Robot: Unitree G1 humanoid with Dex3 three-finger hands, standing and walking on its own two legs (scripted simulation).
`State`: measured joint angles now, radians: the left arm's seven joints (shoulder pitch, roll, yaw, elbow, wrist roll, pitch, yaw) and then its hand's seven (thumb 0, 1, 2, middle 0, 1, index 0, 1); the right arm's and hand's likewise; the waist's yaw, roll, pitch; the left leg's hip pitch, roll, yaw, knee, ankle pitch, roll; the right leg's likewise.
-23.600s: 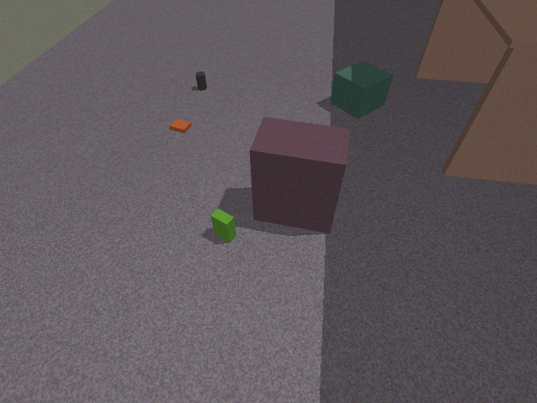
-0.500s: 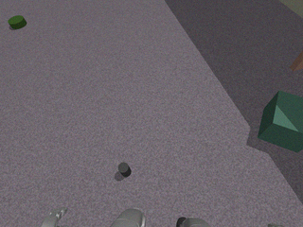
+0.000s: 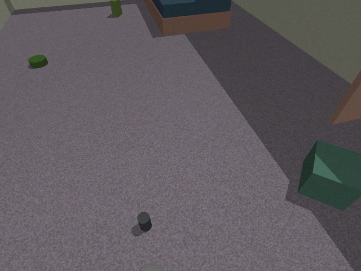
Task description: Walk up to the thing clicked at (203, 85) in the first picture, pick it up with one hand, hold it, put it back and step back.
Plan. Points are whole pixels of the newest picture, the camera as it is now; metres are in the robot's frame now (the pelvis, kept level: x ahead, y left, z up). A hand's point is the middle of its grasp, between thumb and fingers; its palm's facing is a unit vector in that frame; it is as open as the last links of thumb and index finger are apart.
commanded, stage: walk up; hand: left
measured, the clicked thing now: (144, 221) +0.50 +0.25 -0.70
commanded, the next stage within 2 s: none
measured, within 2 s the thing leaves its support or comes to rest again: neither
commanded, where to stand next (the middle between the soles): +0.10 +0.01 m, yaw +0 degrees
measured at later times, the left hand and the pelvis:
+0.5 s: hand out of the picture +0.06 +0.33 -0.14, palm faces +0.04 -0.90 -0.43, open 7.4 cm; pelvis +0.02 +0.05 -0.01, yaw +2 degrees
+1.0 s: hand out of the picture +0.00 +0.31 -0.12, palm faces +0.03 -0.92 -0.38, open 7.4 cm; pelvis +0.00 +0.04 +0.01, yaw +2 degrees
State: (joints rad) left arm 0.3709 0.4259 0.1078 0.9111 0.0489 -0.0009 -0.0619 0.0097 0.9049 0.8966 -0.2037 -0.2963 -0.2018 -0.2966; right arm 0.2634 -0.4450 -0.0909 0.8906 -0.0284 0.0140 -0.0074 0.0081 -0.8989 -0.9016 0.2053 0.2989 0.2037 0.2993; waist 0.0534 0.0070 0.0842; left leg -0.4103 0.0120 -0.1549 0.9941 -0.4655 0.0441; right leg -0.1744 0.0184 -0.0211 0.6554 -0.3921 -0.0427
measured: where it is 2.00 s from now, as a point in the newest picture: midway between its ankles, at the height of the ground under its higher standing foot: outside the picture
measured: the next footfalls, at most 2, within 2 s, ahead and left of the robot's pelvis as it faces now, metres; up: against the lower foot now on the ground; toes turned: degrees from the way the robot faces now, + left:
left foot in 0.34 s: +0.16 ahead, +0.17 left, +0.00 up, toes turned +2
right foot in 0.62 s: +0.07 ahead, -0.07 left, +0.00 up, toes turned +0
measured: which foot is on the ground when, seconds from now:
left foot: up 0.00-0.32, down 0.34-0.68, up 0.70-1.00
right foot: down 0.00-0.36, up 0.38-0.60, down 0.62-1.00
